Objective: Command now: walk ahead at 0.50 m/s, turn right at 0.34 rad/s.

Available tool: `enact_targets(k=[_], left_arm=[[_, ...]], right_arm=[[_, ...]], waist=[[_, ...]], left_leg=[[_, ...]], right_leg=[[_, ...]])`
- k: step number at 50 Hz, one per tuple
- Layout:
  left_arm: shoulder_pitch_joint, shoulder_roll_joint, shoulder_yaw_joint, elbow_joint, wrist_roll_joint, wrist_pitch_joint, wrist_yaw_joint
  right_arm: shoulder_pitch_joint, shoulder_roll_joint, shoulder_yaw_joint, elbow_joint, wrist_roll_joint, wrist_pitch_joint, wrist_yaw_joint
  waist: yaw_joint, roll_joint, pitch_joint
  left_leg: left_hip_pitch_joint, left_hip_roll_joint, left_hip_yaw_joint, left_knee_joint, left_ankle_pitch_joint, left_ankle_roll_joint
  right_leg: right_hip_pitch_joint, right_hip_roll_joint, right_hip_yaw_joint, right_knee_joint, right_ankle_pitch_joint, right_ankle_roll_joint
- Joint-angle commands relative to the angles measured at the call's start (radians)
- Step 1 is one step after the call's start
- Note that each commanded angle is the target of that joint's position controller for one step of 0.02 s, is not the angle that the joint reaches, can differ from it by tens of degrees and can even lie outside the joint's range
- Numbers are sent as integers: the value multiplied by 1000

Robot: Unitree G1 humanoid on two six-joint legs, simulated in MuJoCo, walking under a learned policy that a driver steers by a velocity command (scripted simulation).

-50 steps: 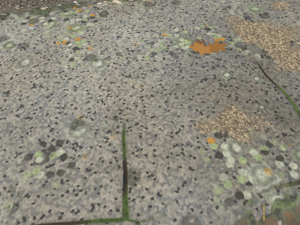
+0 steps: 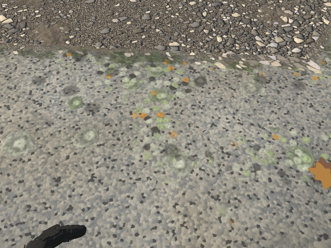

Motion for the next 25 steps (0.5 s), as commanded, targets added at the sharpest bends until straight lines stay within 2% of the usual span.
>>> enact_targets(k=[1,2,3,4,5,6,7,9,10,12,14,15,18,21,22,23,24,25], left_arm=[[358,269,87,-3,20,-5,22],[383,208,79,16,5,-4,27],[334,160,69,4,-1,5,41],[269,148,64,-17,6,13,47],[234,140,59,-22,13,15,46],[215,133,54,-32,21,12,47],[203,128,52,-39,22,14,49],[202,130,54,-36,6,14,54],[208,139,56,-32,5,13,57],[225,169,65,-21,5,17,65],[270,177,70,0,-3,26,71],[302,182,73,12,-7,31,75],[352,172,73,36,-16,45,83],[348,165,76,42,-10,59,91],[334,162,78,41,-5,63,91],[326,138,71,36,0,62,87],[315,97,54,17,14,58,82],[480,32,31,24,0,48,78]], right_arm=[[29,-67,-9,-113,-29,-23,-1],[62,-50,11,-107,-18,-50,9],[-50,-131,-9,-139,17,-78,27],[-148,-137,-7,-174,33,-98,33],[-203,-127,-6,-191,15,-105,32],[-197,-127,-13,-203,0,-102,28],[-179,-113,-13,-209,-6,-95,26],[-153,-91,-10,-210,-14,-78,19],[-168,-81,-7,-218,-15,-72,15],[-262,-56,2,-244,-21,-69,11],[-356,-26,10,-261,-20,-74,13],[-392,-22,10,-267,-13,-77,14],[-464,-52,-4,-288,8,-82,20],[-449,-89,-26,-283,14,-92,28],[-397,-99,-34,-269,12,-95,28],[-305,-119,-48,-247,2,-99,24],[-165,-154,-61,-235,-16,-101,18],[-43,-228,-84,-195,-23,-88,17]], waist=[[153,-147,-359],[150,-220,-446],[171,-126,-312],[161,-48,-182],[130,38,-77],[92,49,-45],[66,27,-29],[42,-5,-17],[40,-9,-5],[64,-13,22],[107,-34,8],[127,-45,-6],[150,-67,-11],[125,-93,-18],[99,-107,-33],[54,-97,-92],[-11,-47,-227],[16,223,-368]], left_leg=[[-566,81,27,850,624,-78],[-779,-28,-53,1060,-58,-108],[-855,47,-120,1091,19,-80],[-878,89,-92,1049,84,-70],[-871,111,-63,990,125,-70],[-825,135,-59,937,160,-78],[-803,146,-52,909,166,-93],[-803,167,-32,822,169,-125],[-802,166,-14,759,186,-141],[-757,145,17,574,314,-163],[-663,103,28,385,482,-162],[-627,82,28,322,545,-162],[-619,55,-10,200,561,-150],[-601,60,-45,129,469,-110],[-536,62,-31,110,449,-85],[-389,75,-15,76,466,-47],[-126,200,-119,134,465,20],[258,418,-508,129,348,203]], right_leg=[[900,-300,483,82,84,-250],[1017,-403,844,-77,-92,-332],[893,-346,746,-135,-239,-261],[733,-313,624,-170,-232,-230],[579,-272,552,-208,-136,-215],[483,-237,499,-232,-40,-209],[425,-213,477,-254,15,-215],[356,-183,418,-261,102,-215],[309,-168,385,-260,143,-209],[217,-118,322,-260,171,-180],[180,-74,289,-230,150,-133],[191,-76,302,-218,133,-118],[296,-109,392,-163,51,-97],[430,-160,479,-70,36,-76],[440,-163,477,-24,102,-65],[429,-124,442,75,195,-40],[322,-81,391,293,110,-11],[-31,64,259,636,-286,69]])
